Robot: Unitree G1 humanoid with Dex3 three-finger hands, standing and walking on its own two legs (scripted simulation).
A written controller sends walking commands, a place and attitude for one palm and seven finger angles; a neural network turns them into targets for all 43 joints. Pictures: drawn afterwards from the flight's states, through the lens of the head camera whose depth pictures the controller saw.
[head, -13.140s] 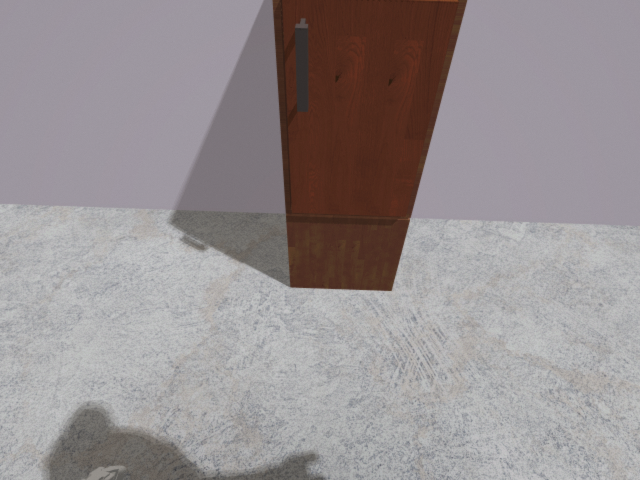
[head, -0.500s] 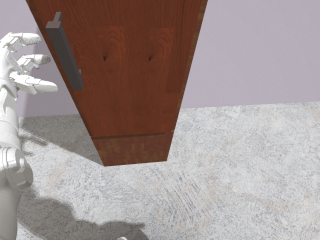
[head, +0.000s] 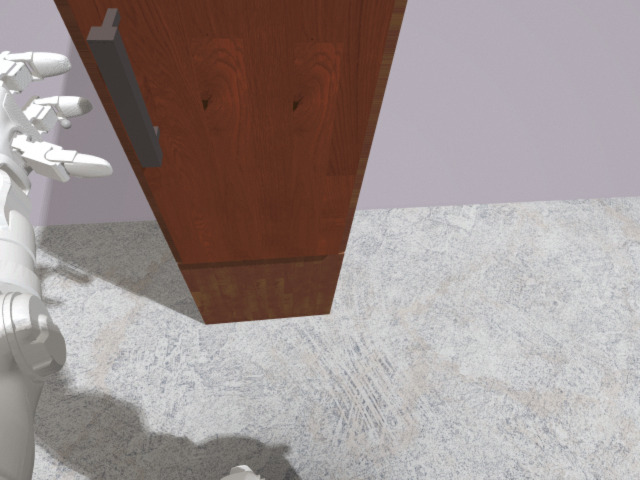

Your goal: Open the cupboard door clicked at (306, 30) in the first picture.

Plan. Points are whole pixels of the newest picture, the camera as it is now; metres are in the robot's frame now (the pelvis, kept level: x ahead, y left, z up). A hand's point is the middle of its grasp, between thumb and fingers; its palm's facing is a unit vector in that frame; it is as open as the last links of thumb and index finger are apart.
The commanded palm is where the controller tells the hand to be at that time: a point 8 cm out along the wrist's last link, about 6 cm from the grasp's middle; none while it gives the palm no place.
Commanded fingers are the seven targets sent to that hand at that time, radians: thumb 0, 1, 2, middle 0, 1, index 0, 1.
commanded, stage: move the hooked fingers beside the handle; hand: left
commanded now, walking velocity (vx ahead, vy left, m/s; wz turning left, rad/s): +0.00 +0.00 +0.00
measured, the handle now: (134, 95) +0.56 +0.19 +0.15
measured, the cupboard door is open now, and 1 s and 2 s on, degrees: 0 0 0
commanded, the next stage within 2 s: slide the fingers in behind the handle in 0.28 s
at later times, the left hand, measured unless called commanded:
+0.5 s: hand (55, 130) +0.49 +0.26 +0.15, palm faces +0.06 -1.00 +0.00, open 14.0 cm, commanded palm +0.47 +0.30 +0.14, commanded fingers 0.00 -0.50 0.30 -0.30 -1.20 -0.30 -1.20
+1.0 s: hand (95, 126) +0.49 +0.22 +0.16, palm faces +0.05 -1.00 +0.03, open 14.0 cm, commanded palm +0.47 +0.27 +0.14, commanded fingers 0.00 -0.50 0.30 -0.30 -1.20 -0.30 -1.20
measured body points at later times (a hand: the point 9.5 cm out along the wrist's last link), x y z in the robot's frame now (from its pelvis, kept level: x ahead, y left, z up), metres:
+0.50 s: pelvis +0.01 +0.00 +0.00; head +0.08 +0.02 +0.45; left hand +0.48 +0.32 +0.16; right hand +0.03 -0.27 -0.10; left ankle +0.03 +0.09 -0.71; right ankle -0.04 -0.10 -0.71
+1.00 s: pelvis +0.00 +0.00 +0.00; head +0.07 +0.02 +0.45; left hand +0.48 +0.28 +0.16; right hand +0.02 -0.27 -0.11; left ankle +0.03 +0.09 -0.71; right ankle -0.04 -0.10 -0.71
